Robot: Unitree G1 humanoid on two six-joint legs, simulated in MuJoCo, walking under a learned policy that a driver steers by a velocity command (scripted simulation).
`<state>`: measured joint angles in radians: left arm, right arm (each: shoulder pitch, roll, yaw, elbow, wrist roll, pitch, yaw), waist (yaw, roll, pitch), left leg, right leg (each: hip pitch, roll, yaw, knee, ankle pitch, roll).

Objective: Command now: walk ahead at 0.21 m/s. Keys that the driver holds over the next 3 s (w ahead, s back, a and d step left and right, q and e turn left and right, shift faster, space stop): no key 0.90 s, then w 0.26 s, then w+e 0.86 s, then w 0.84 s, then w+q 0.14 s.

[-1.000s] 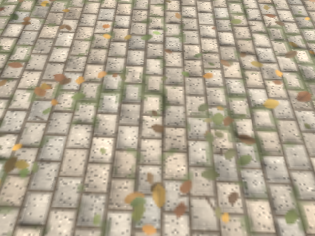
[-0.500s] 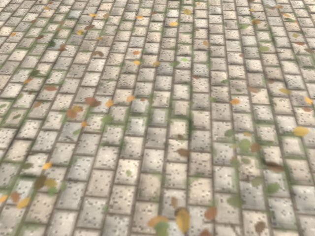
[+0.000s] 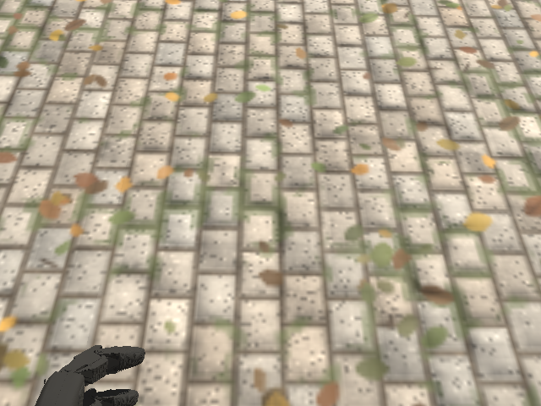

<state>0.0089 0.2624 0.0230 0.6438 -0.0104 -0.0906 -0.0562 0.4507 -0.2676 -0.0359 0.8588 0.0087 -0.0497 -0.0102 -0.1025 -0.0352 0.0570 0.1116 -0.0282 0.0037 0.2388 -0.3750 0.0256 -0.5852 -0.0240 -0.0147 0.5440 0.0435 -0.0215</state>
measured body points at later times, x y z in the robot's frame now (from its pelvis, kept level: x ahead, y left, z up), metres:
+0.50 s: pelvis +0.13 -0.01 +0.00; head +0.13 +0.01 +0.45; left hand +0.25 +0.24 -0.13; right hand +0.21 -0.28 -0.11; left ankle +0.14 +0.12 -0.73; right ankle +0.18 -0.11 -0.73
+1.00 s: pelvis +0.18 +0.00 +0.00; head +0.18 +0.00 +0.45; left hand +0.26 +0.26 -0.14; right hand +0.24 -0.26 -0.14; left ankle +0.15 +0.12 -0.73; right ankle +0.18 -0.11 -0.73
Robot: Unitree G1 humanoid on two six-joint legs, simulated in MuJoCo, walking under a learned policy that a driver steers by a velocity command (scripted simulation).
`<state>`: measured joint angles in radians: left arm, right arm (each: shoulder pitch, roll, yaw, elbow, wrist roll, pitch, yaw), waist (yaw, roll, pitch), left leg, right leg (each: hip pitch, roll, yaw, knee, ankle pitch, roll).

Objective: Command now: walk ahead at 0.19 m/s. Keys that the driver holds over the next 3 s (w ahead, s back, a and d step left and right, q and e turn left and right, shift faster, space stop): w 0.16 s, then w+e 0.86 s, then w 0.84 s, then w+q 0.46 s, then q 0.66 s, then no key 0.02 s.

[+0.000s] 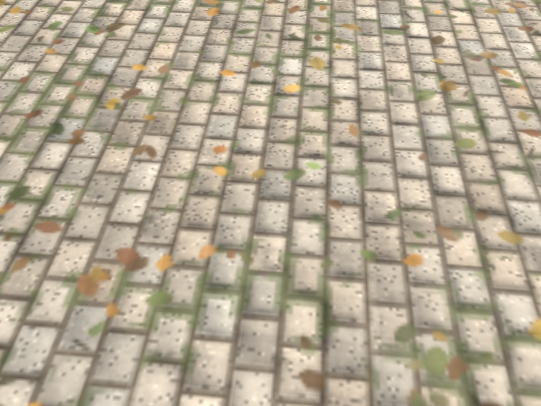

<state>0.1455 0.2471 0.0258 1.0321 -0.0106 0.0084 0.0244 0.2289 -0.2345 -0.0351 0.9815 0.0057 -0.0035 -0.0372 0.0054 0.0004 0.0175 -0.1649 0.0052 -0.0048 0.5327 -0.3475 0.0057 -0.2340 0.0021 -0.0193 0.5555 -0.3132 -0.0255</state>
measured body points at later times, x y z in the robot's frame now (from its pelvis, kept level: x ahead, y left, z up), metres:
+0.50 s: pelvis +0.16 +0.08 -0.01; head +0.17 +0.09 +0.44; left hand +0.21 +0.35 -0.15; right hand +0.26 -0.20 -0.11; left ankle +0.20 +0.18 -0.73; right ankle +0.04 -0.08 -0.65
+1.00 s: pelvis +0.39 -0.01 -0.02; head +0.43 -0.03 +0.43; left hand +0.68 +0.13 -0.11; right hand +0.28 -0.27 -0.15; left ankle +0.25 +0.18 -0.65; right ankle +0.46 -0.11 -0.73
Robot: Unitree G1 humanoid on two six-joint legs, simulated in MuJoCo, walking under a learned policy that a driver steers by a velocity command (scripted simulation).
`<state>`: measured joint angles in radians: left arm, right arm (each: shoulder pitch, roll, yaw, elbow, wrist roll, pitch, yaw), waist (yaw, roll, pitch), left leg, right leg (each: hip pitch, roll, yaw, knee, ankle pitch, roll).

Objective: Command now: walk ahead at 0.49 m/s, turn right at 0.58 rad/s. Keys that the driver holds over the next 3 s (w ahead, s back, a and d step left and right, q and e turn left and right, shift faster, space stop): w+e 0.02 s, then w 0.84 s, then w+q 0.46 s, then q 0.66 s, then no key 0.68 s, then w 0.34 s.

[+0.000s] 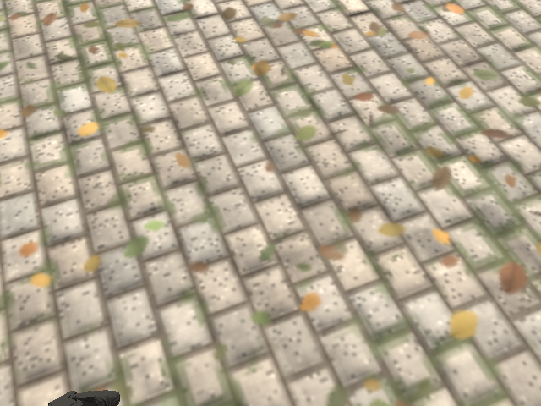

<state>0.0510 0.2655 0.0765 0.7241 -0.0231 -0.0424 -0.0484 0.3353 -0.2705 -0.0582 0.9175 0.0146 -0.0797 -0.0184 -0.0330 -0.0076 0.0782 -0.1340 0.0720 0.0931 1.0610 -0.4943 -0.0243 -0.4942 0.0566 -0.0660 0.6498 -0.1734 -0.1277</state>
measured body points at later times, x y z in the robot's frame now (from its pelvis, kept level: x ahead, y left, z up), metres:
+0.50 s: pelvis +0.30 +0.03 +0.01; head +0.34 +0.03 +0.46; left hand +0.32 +0.32 -0.12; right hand +0.50 -0.22 -0.07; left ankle +0.43 +0.12 -0.72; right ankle +0.11 -0.06 -0.70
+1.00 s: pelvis +0.58 -0.02 +0.01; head +0.61 -0.04 +0.46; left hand +0.83 +0.18 -0.06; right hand +0.53 -0.30 -0.12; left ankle +0.43 +0.12 -0.71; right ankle +0.69 -0.15 -0.72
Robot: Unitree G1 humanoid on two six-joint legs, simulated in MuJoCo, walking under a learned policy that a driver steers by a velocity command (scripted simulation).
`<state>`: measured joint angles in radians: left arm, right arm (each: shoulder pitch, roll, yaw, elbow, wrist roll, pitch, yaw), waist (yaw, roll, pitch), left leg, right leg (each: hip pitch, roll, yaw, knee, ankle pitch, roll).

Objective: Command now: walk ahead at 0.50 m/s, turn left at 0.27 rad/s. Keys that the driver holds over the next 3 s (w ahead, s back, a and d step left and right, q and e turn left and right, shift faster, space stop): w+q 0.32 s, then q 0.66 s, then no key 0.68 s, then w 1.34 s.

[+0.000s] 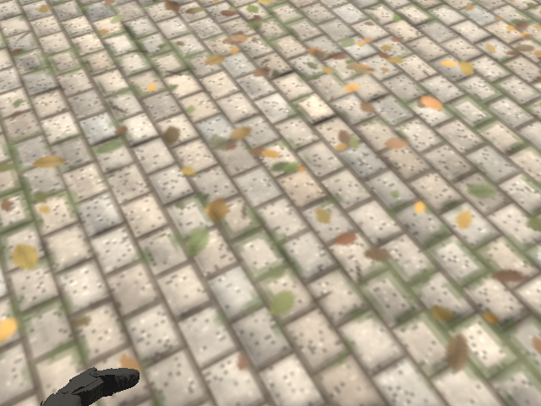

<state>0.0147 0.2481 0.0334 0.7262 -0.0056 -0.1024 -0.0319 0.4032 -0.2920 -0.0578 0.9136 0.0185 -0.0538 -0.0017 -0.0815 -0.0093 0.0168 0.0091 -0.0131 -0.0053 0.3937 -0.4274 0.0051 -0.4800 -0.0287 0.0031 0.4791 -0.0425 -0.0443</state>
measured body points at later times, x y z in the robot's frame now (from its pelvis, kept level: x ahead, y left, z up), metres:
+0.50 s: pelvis +0.25 +0.03 +0.00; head +0.28 +0.05 +0.44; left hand +0.21 +0.32 -0.14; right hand +0.51 -0.16 -0.09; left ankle +0.36 +0.15 -0.72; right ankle +0.13 -0.12 -0.72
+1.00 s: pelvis +0.36 +0.04 +0.00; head +0.39 +0.05 +0.45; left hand +0.34 +0.36 -0.09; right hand +0.65 -0.11 -0.08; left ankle +0.36 +0.15 -0.73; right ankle +0.46 -0.06 -0.73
